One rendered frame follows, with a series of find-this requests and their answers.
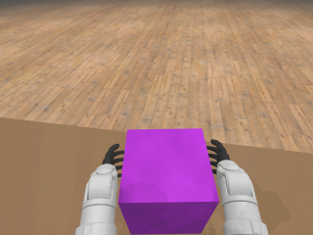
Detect carton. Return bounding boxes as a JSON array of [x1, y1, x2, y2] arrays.
[[117, 128, 220, 235]]

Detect left robot hand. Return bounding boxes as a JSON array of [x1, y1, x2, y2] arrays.
[[102, 143, 125, 177]]

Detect right robot hand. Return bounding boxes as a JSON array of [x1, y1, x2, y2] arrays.
[[206, 139, 230, 174]]

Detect right robot forearm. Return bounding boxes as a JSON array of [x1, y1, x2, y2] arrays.
[[216, 160, 269, 235]]

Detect left robot forearm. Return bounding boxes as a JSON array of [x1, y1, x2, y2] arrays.
[[74, 164, 118, 235]]

